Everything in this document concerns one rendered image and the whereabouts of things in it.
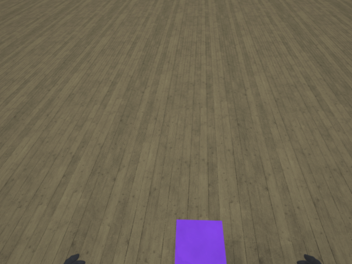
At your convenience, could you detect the carton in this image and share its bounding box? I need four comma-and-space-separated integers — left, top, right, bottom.
175, 219, 227, 264

